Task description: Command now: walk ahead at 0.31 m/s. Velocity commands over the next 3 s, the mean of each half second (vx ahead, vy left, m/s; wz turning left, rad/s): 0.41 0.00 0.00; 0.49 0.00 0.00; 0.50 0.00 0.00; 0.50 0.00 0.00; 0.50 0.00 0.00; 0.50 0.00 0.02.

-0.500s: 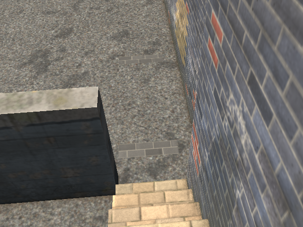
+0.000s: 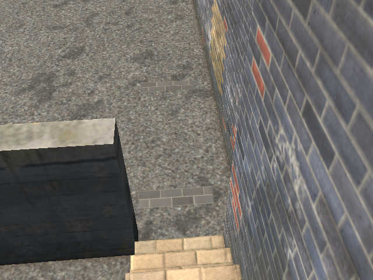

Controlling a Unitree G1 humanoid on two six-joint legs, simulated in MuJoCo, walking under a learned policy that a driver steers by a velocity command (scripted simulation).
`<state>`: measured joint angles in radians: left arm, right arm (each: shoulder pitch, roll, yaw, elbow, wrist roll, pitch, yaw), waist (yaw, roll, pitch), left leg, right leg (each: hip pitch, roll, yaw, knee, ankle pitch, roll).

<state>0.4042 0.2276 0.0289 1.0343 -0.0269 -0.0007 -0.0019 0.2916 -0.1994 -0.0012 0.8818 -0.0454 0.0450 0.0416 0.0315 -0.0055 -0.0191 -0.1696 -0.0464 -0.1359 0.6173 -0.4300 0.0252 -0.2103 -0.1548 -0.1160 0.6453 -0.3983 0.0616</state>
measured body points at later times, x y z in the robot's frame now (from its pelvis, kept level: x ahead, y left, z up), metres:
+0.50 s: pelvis +0.17 +0.03 -0.14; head +0.19 +0.04 +0.31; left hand -0.02 +0.27 -0.25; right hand +0.29 -0.21 -0.26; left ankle +0.23 +0.14 -0.87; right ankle -0.02 -0.14 -0.69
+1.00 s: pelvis +0.39 -0.03 -0.42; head +0.36 -0.08 +0.03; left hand +0.40 +0.25 -0.53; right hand +0.37 -0.26 -0.60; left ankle +0.26 +0.14 -0.88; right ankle +0.42 -0.14 -1.16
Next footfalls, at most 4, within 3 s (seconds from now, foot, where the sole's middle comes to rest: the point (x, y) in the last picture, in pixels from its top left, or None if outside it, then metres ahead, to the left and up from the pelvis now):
0.50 left None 0.21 0.14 -0.98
0.92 right None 0.46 -0.14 -1.19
1.46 left None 0.66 0.17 -1.41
2.12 right None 0.92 0.04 -1.62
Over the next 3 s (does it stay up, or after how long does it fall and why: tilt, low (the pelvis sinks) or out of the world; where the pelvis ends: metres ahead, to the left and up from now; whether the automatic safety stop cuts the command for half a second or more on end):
stays up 1.29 0.06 -1.24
